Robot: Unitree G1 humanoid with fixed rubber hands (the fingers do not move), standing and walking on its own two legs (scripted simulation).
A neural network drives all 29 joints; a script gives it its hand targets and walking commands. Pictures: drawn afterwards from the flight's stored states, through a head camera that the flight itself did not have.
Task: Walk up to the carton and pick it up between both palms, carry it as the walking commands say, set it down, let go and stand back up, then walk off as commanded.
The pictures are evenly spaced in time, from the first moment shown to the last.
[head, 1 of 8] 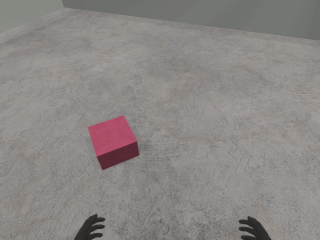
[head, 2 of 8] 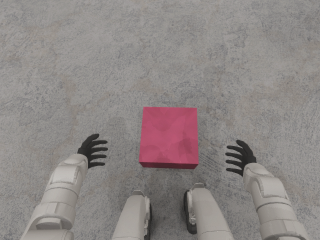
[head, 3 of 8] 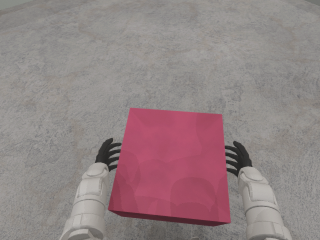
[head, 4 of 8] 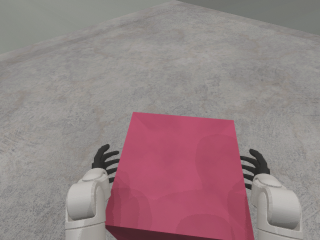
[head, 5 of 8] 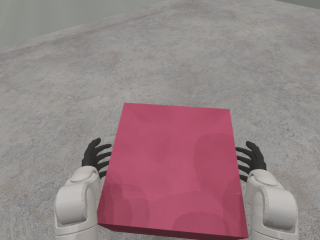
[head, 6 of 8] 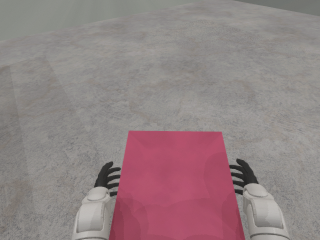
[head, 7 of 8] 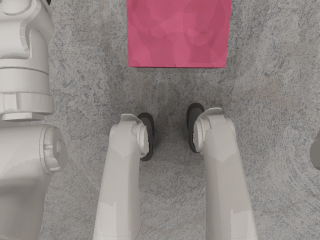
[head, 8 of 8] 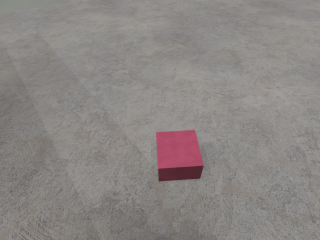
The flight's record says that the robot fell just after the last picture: no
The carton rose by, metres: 0.71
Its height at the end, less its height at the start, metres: +0.00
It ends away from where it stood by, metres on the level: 2.92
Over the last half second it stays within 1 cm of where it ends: yes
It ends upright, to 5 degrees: yes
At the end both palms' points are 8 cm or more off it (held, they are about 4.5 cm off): yes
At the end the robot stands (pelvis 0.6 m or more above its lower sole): yes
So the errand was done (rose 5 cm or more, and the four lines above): yes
